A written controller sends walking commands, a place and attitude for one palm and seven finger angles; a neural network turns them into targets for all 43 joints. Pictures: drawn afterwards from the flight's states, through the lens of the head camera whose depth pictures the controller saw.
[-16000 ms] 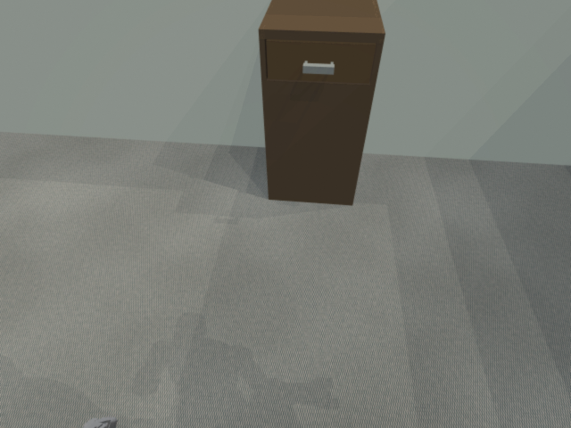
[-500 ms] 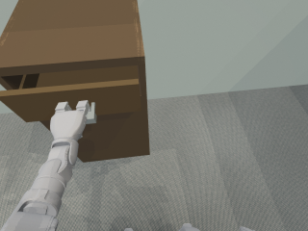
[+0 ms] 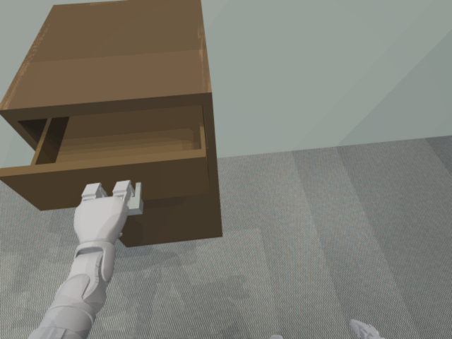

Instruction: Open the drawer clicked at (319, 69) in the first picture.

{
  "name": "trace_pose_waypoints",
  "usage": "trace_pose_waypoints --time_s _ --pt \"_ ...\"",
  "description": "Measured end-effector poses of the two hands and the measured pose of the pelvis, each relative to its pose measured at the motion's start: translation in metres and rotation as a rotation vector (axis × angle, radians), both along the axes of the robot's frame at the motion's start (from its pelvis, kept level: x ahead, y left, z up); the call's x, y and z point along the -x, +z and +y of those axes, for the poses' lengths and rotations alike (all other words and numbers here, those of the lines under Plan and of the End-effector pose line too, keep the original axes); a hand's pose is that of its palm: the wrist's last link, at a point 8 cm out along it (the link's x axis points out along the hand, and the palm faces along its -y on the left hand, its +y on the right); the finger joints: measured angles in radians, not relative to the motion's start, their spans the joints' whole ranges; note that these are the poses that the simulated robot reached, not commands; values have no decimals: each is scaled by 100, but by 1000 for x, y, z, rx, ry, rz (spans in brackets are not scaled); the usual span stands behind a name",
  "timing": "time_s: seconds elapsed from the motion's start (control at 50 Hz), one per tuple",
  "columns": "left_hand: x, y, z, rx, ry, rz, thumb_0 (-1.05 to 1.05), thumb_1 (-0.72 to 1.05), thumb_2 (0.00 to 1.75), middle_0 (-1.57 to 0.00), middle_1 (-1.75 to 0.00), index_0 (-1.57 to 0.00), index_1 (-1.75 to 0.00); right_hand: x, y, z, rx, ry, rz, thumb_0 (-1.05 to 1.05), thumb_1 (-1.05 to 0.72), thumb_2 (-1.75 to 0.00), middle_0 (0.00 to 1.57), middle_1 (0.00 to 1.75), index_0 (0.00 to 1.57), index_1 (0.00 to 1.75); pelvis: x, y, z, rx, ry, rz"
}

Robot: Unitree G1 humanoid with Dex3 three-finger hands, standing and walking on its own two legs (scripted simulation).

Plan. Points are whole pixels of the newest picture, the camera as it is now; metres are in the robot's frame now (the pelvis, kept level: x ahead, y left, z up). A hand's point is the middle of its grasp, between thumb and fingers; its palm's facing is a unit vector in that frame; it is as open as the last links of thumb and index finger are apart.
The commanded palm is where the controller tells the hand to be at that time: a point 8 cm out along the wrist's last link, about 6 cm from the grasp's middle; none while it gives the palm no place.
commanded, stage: pull the drawer open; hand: left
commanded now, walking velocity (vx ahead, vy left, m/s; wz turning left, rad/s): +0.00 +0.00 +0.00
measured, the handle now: (114, 198) +0.38 +0.24 -0.02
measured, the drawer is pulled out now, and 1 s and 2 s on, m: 0.14 0.26 0.30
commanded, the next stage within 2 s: open the thumb to release the handle in 1.64 s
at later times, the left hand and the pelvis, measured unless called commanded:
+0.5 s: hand (111, 256) +0.27 +0.22 -0.04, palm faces -0.04 -0.05 -1.00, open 6.0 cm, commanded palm +0.23 +0.23 +0.02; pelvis -0.01 -0.01 +0.00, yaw +1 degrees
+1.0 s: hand (108, 290) +0.21 +0.22 -0.04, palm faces -0.03 -0.06 -1.00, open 5.9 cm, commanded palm +0.18 +0.22 +0.02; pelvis +0.00 -0.02 -0.01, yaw +1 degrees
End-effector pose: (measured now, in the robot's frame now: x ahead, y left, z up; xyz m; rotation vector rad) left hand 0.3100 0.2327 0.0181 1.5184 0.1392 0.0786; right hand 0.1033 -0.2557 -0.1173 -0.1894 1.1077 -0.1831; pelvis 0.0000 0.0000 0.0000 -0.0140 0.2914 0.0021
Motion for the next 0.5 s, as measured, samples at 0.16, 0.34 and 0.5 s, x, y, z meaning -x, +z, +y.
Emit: trace_pose_waypoints --time_s 0.16,0.34,0.5 --pt "25 0 -4 -1 6 -6 2 66 79 -30 -134 -39 -135 -11 3 -2 -1 22 -58 1 -91 -90 20 30 20 30 5 0 -4 -5 4 -22" --pt "43 0 -7 -12 19 -6 2 66 80 -31 -133 -39 -135 -23 3 -1 -7 55 -104 1 -91 -90 20 30 20 30 11 -2 -9 -12 11 -39" --pt "56 0 -9 -6 31 3 3 66 78 -30 -133 -39 -135 -29 7 -2 -17 58 -141 1 -91 -90 20 30 20 30 11 -1 -14 -18 6 -49"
